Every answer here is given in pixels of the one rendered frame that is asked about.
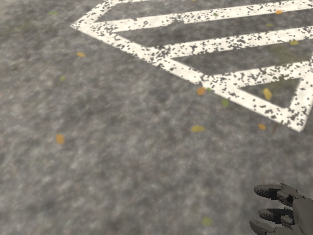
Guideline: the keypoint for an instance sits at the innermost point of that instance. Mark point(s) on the right robot hand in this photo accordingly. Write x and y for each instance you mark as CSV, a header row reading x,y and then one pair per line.
x,y
298,221

